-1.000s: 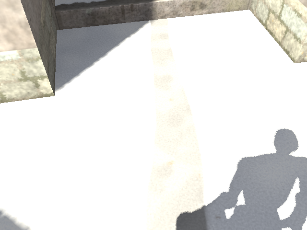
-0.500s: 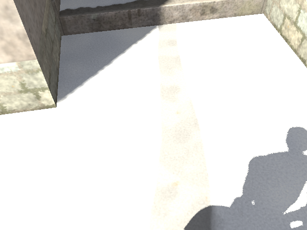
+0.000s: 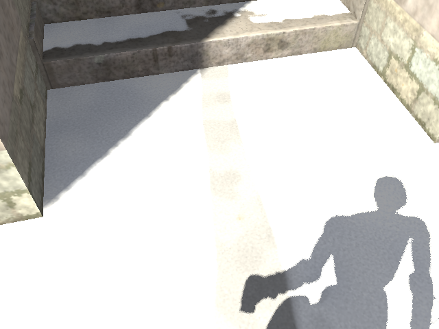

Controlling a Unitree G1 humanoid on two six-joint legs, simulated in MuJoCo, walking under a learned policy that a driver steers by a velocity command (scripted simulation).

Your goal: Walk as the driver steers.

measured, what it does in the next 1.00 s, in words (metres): walks ahead: right foot, then left foot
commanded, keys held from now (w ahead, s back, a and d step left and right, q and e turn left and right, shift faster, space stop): w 1.00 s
